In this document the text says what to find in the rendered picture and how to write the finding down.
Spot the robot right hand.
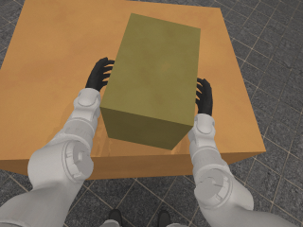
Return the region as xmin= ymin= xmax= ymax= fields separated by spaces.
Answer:
xmin=195 ymin=78 xmax=213 ymax=116

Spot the robot left upper arm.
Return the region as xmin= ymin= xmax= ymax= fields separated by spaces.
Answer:
xmin=0 ymin=139 xmax=94 ymax=227

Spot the left robot foot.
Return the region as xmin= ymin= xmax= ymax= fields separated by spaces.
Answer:
xmin=108 ymin=209 xmax=123 ymax=227

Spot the robot right upper arm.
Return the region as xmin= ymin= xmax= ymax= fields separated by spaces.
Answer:
xmin=194 ymin=168 xmax=298 ymax=227

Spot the pedestal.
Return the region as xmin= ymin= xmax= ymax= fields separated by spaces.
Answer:
xmin=0 ymin=0 xmax=266 ymax=181

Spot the right robot forearm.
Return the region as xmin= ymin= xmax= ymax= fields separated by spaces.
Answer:
xmin=187 ymin=113 xmax=235 ymax=185

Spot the carton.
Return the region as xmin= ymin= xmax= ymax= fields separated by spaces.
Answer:
xmin=99 ymin=13 xmax=201 ymax=150

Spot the robot left hand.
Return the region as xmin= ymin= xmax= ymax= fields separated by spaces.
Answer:
xmin=85 ymin=57 xmax=115 ymax=92

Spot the left robot shin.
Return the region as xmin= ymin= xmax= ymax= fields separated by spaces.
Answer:
xmin=103 ymin=219 xmax=119 ymax=224

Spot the left robot forearm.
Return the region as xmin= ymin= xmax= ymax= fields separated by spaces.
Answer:
xmin=27 ymin=88 xmax=101 ymax=180

